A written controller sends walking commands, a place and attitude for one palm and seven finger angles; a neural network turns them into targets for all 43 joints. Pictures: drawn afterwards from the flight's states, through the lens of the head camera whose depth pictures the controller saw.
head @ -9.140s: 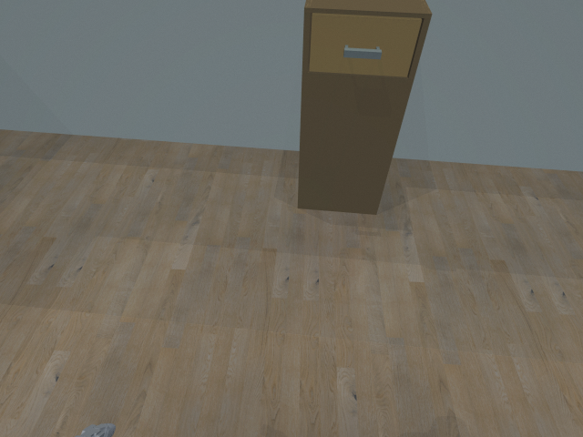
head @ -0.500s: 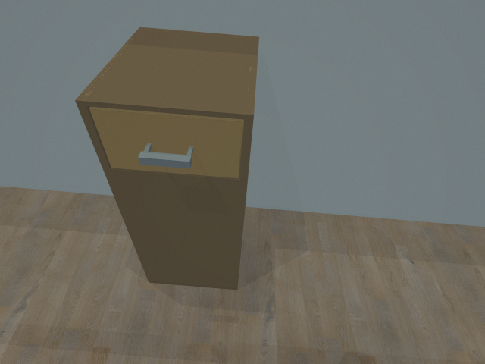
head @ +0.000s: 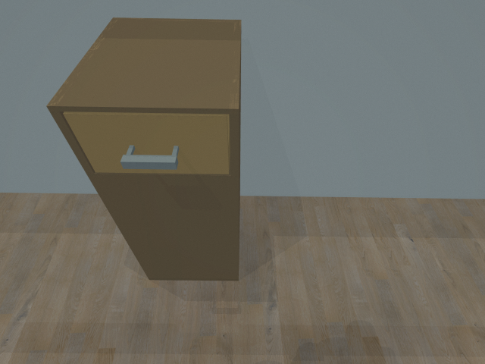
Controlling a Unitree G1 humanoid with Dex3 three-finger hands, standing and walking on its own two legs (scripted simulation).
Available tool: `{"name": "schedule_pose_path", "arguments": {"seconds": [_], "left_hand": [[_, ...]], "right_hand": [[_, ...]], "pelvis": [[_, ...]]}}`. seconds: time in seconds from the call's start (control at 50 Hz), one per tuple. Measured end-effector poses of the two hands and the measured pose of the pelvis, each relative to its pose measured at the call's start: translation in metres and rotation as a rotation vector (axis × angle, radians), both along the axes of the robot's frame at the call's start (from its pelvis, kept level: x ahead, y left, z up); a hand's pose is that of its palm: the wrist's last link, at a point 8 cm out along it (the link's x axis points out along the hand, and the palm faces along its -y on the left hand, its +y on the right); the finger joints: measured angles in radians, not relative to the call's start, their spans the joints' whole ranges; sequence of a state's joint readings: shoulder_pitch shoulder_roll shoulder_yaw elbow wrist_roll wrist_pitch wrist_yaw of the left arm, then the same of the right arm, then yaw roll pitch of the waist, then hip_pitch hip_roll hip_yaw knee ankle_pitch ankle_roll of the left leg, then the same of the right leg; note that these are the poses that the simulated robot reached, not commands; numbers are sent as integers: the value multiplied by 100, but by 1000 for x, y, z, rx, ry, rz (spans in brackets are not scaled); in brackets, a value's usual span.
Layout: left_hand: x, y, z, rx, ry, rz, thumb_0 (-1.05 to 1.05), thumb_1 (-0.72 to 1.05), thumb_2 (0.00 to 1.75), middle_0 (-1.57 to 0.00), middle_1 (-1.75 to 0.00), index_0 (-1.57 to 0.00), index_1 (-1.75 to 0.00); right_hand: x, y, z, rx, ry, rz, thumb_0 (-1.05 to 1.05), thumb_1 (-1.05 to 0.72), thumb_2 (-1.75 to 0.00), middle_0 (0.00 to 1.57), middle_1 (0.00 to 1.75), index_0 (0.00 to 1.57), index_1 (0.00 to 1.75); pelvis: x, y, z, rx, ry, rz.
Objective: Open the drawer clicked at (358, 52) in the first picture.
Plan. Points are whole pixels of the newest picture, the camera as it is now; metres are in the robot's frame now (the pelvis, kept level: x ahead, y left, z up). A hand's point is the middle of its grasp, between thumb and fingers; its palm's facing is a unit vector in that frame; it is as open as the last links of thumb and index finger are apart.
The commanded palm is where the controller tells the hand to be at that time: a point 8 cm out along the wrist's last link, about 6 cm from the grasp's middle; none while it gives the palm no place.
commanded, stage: come to a stop and stand still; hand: left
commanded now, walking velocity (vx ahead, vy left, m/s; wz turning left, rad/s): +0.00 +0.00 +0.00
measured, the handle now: (151, 155) +0.52 +0.23 +0.01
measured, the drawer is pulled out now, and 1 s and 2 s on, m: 0.00 0.00 0.00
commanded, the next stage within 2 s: look again from close up in 0.40 s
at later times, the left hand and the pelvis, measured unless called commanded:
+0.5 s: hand out of the picture -0.04 +0.15 -0.17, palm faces +0.04 -0.99 -0.16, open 7.4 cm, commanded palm none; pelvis -0.02 -0.01 +0.01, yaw +1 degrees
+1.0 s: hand out of the picture -0.03 +0.13 -0.17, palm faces +0.05 -0.99 -0.14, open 7.4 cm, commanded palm none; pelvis -0.01 -0.01 +0.01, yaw +0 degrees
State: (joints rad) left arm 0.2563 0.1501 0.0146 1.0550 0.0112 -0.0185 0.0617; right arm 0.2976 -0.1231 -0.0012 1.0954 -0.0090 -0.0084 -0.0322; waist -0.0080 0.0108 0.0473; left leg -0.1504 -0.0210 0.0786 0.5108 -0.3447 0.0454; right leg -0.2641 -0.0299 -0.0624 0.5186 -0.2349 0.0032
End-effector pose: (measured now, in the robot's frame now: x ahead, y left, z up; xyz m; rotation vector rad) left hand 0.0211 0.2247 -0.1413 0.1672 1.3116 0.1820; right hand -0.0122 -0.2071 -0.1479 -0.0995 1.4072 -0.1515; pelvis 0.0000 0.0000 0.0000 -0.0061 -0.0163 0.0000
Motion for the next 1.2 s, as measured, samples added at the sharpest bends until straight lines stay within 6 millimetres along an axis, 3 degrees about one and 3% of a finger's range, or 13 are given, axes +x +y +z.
{"name": "schedule_pose_path", "arguments": {"seconds": [0.12,0.26,0.44,0.6,0.82,1.12,1.16,1.2], "left_hand": [[-12,-2,-2,-15,-2,-20,1,93,90,-20,-30,-19,-30],[-32,-8,1,-29,2,-11,1,92,90,-20,-30,-19,-30],[-59,-23,1,-57,61,11,0,91,90,-20,-30,-19,-30],[-69,-37,-2,-82,93,22,0,91,90,-20,-30,-19,-30],[-65,-43,-4,-93,97,26,1,92,90,-20,-30,-19,-30],[-58,-41,-4,-87,90,31,1,91,90,-20,-29,-19,-30],[-40,-29,9,-4,43,-92,4,94,90,-21,-30,-20,-30],[-10,-7,37,144,-117,-156,8,96,89,-21,-30,-20,-30]], "right_hand": [[11,-23,5,-45,-96,22,2,-92,-90,20,30,20,30],[11,-28,10,-42,-123,56,1,-91,-90,20,30,20,30],[-14,-20,8,-8,-52,52,0,-91,-90,20,30,20,30],[-42,-11,7,14,30,27,0,-91,-90,20,30,20,30],[-56,-4,8,25,75,4,0,-91,-90,20,30,20,30],[-29,-2,6,23,28,15,0,-91,-90,20,30,20,30],[-14,-7,9,-5,-73,15,1,-91,-90,20,30,20,30],[4,-23,12,-60,-212,-8,4,-94,-90,20,30,21,30]], "pelvis": [[-10,-2,-1,2,-21,3],[-17,-5,3,6,-23,5],[-20,-10,6,8,-22,8],[-20,-13,6,8,-20,9],[-16,-14,6,7,-16,8],[-8,-12,5,1,-12,5],[-9,-12,3,10,-16,-18],[-8,-10,1,22,-5,-17]]}}
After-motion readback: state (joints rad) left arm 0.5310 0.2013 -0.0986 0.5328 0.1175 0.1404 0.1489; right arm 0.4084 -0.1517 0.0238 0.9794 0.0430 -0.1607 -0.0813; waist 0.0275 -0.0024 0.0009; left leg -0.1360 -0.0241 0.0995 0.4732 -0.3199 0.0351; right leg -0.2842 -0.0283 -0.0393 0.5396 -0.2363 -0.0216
